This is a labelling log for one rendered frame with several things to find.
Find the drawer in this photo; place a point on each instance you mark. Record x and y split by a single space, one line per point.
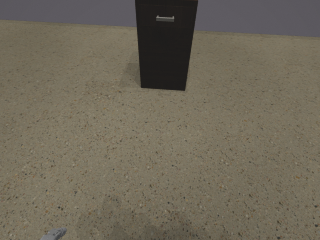
182 15

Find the robot left hand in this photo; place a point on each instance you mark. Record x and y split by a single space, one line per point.
55 234

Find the handle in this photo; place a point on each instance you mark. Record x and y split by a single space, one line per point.
165 19

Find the cabinet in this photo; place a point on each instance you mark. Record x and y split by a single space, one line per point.
164 51

